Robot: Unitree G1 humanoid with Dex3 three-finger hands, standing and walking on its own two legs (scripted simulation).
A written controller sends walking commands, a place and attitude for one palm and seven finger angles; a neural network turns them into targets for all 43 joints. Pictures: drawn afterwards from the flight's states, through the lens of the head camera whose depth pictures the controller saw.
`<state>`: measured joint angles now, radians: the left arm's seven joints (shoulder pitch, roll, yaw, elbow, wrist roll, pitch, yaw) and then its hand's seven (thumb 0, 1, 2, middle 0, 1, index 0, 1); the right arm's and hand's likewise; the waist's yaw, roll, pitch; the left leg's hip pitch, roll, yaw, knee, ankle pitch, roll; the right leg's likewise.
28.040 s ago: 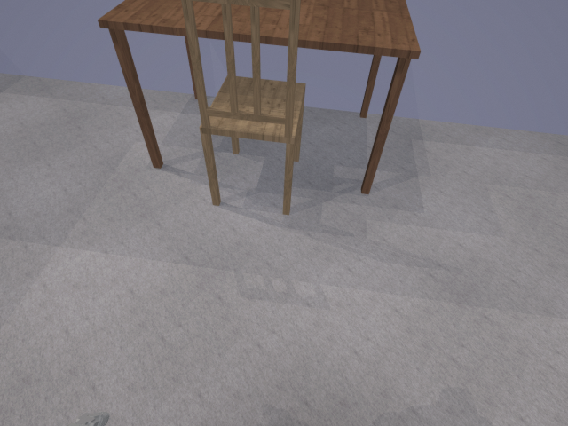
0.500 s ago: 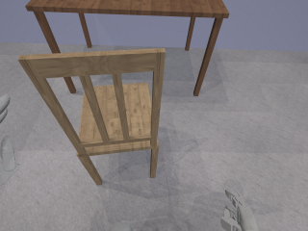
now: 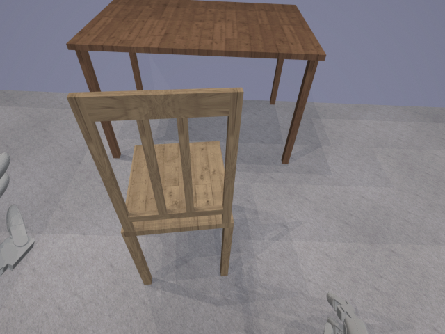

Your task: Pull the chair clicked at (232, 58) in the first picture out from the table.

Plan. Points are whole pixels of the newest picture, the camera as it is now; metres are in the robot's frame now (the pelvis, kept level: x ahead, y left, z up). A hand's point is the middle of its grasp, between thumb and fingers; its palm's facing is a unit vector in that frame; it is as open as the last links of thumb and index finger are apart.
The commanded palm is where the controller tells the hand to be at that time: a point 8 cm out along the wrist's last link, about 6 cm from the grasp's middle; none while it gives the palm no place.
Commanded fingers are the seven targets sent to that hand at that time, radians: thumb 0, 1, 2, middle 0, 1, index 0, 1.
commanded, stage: stop stepping back and stand still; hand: left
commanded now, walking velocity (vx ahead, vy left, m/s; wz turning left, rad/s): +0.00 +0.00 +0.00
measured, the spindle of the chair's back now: (154, 173) +0.52 +0.22 -0.06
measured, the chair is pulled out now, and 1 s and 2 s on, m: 0.57 0.57 0.57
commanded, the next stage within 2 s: let the arm hang, fingers relaxed in 0.08 s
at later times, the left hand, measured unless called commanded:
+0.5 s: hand out of the picture +0.08 +0.17 -0.17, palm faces +0.08 -0.98 -0.17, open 6.8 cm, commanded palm none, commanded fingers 0.00 0.90 0.90 -0.20 -0.30 -0.20 -0.30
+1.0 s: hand out of the picture -0.02 +0.14 -0.17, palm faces +0.07 -0.98 -0.17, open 7.4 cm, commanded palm none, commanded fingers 0.00 0.90 0.90 -0.20 -0.30 -0.20 -0.30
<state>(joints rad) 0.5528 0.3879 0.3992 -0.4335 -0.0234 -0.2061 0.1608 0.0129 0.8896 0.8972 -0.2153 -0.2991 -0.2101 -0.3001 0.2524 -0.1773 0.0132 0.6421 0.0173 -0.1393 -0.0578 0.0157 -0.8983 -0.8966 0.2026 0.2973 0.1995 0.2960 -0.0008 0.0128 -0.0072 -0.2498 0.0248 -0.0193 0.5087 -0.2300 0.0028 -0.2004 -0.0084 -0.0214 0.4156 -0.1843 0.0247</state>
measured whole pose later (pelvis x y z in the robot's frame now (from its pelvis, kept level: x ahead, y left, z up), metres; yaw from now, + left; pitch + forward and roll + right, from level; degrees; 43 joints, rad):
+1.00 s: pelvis +0.01 -0.02 +0.00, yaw +2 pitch -2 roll +0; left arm 0.34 0.12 -0.01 1.08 0.01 0.01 0.03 0.00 0.91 0.90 -0.20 -0.30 -0.20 -0.30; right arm 0.36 -0.11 0.01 1.08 -0.01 0.00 -0.02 0.01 -0.90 -0.90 0.20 0.30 0.20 0.30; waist 0.00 0.02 0.05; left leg -0.23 0.01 -0.05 0.48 -0.23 -0.02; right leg -0.21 -0.03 -0.05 0.48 -0.24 0.00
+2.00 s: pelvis +0.01 -0.03 +0.00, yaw +3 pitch -2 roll +0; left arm 0.32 0.11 0.01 1.07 0.01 0.00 0.03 0.00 0.91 0.90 -0.20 -0.30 -0.20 -0.30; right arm 0.35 -0.10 0.00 1.09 -0.01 0.00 -0.03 0.01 -0.90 -0.90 0.20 0.30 0.20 0.30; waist 0.00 0.02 0.06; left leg -0.23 0.02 -0.07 0.48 -0.22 -0.04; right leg -0.20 -0.01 -0.07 0.48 -0.25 -0.02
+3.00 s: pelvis +0.02 -0.03 +0.00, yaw +3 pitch -2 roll +0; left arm 0.33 0.11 0.01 1.07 0.01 0.00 0.03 0.00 0.91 0.90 -0.20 -0.30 -0.20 -0.30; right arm 0.35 -0.10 0.00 1.09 -0.01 0.00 -0.03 0.01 -0.90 -0.90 0.20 0.30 0.20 0.30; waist 0.00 0.01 0.06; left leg -0.22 0.02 -0.07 0.48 -0.23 -0.03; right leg -0.20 -0.01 -0.07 0.48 -0.25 -0.02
